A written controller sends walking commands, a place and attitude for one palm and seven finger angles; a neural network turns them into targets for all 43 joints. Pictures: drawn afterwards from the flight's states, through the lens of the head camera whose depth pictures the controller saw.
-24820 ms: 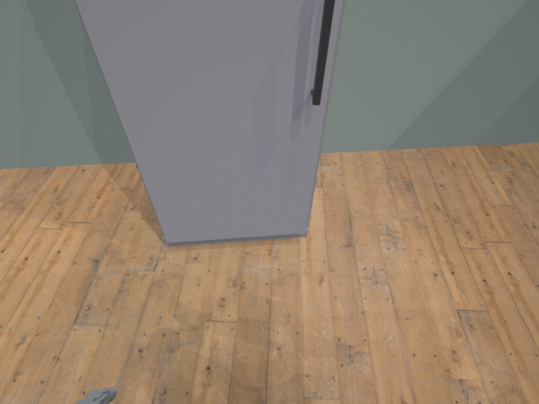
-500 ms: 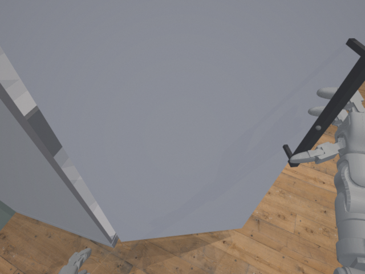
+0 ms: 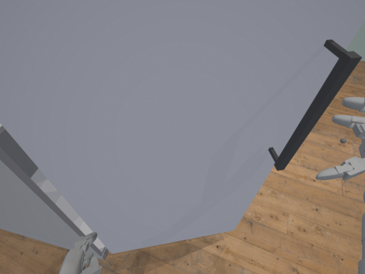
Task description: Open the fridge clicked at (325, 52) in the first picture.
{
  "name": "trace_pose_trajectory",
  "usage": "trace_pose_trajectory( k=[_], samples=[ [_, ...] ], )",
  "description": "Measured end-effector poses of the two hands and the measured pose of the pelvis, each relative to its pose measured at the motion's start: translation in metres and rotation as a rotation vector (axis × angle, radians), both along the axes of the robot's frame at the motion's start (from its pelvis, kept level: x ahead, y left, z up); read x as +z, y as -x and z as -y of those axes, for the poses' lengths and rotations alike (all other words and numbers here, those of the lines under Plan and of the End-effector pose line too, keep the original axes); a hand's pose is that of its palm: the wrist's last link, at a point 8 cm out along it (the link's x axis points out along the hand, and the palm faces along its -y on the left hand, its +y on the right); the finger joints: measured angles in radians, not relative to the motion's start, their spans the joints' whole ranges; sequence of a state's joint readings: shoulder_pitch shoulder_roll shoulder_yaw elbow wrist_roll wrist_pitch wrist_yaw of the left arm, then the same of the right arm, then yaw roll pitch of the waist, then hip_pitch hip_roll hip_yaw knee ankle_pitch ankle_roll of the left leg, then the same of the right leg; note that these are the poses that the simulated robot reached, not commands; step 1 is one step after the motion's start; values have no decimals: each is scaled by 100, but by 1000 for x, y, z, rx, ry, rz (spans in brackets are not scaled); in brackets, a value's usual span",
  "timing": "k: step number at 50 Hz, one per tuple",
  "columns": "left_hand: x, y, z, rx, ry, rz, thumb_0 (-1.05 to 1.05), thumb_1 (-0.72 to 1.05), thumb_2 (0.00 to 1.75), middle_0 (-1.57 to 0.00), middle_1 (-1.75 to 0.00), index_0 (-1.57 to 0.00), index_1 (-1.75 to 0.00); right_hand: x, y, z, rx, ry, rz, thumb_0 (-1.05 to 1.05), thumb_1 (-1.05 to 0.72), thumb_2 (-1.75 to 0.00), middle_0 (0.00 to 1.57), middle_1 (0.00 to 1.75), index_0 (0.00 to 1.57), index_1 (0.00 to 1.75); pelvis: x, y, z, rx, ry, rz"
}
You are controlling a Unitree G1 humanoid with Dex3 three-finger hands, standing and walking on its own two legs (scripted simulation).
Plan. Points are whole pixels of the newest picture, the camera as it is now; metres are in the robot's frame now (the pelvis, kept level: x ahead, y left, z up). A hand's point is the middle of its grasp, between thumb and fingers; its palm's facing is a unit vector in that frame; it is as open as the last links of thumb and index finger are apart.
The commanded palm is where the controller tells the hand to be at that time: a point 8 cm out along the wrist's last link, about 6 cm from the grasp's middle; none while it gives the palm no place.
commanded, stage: slip the hand off the handle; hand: right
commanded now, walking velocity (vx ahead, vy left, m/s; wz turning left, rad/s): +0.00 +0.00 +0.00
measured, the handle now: (300, 118) +0.40 -0.23 +0.16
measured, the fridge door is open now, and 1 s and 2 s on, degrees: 65 65 65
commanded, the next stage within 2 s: draw the hand back to the body in 0.88 s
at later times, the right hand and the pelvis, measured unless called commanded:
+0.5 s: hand (360, 163) +0.29 -0.30 +0.16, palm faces +0.24 +0.95 -0.21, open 14.7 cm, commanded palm +0.25 -0.34 +0.17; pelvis -0.02 -0.01 +0.00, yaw +1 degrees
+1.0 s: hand out of the picture +0.22 -0.29 +0.16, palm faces +0.26 +0.94 -0.24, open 14.7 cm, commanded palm +0.18 -0.34 +0.17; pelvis -0.03 +0.00 +0.00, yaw -1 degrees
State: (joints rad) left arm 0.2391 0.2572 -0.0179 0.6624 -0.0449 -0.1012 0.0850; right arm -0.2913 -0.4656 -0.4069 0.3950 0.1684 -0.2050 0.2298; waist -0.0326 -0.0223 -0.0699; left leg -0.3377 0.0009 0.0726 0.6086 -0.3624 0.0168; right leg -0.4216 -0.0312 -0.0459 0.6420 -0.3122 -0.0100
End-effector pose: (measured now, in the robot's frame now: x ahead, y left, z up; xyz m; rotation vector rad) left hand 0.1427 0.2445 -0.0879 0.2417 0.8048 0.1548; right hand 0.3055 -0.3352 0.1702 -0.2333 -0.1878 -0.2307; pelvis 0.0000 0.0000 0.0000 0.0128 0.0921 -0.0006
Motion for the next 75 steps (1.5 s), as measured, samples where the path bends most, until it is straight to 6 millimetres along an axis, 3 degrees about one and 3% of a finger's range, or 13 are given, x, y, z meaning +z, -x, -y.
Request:
trace_pose_trajectory(
  k=[7, 13, 22, 32, 39, 47, 51, 57, 64, 71, 75],
  samples=[
    [-2, 10, 7, 3, -13, -11, 1, 90, 90, -21, -30, -20, -30, -1, -3, 2, 23, 5, 14, -1, 56, -20, 25, 115, 25, 116, -1, 7, 6, -1, -4, -4],
    [-3, 30, 7, 28, -19, -36, 1, 90, 90, -21, -30, -20, -30, 1, -8, 15, 7, 2, 11, -1, 56, -20, 25, 115, 26, 116, -2, 12, 8, 7, -8, -10],
    [-4, 46, 7, 53, -10, -29, 1, 90, 90, -21, -30, -20, -30, -6, 30, 11, 42, 17, 13, -1, 55, -20, 25, 115, 25, 116, -2, 14, 15, 20, -11, 8],
    [9, 15, 21, -24, -7, 91, 1, 90, 90, -21, -30, -20, -30, -2, 76, 15, -5, 36, 44, -1, 56, -20, 25, 115, 25, 116, -2, 23, 13, 0, -13, 41],
    [21, -9, 32, -75, 9, 183, 1, 90, 90, -21, -30, -20, -30, -4, 95, 13, 1, 15, 18, -1, 56, -20, 25, 115, 26, 116, -2, 27, 10, -12, -12, 56],
    [26, -18, 33, -107, 19, 226, 1, 90, 90, -21, -30, -20, -30, -1, 118, 7, -4, 39, 22, -1, 56, -20, 25, 115, 26, 116, -1, 25, 6, -14, -11, 65],
    [23, -17, 31, -115, 14, 216, 1, 90, 90, -21, -30, -20, -30, 2, 123, 5, -7, 42, 31, -1, 56, -20, 25, 115, 26, 116, -2, 25, 3, -21, -11, 70],
    [24, -15, 25, -70, 23, 234, 1, 90, 90, -21, -30, -20, -30, -8, 117, 12, 67, -134, -112, -1, 56, -20, 25, 115, 25, 116, 2, 21, 2, -27, -11, 92],
    [36, -22, 23, -71, 43, 325, 1, 90, 90, -21, -30, -20, -30, 6, 115, -5, 169, -123, -142, -1, 56, -20, 25, 115, 25, 116, 5, 15, 2, -19, -6, 107],
    [44, -29, 22, -86, 49, 358, 1, 90, 90, -21, -30, -20, -30, 0, 131, 6, 91, -158, -151, -1, 55, -20, 25, 115, 25, 116, 4, 13, 0, -13, -5, 108],
    [45, -33, 24, -105, 38, 366, 1, 90, 90, -21, -30, -20, -30, -6, 142, 1, 77, -150, -175, -1, 53, -21, 25, 114, 25, 114, 4, 14, 2, -23, -8, 115]
  ],
)
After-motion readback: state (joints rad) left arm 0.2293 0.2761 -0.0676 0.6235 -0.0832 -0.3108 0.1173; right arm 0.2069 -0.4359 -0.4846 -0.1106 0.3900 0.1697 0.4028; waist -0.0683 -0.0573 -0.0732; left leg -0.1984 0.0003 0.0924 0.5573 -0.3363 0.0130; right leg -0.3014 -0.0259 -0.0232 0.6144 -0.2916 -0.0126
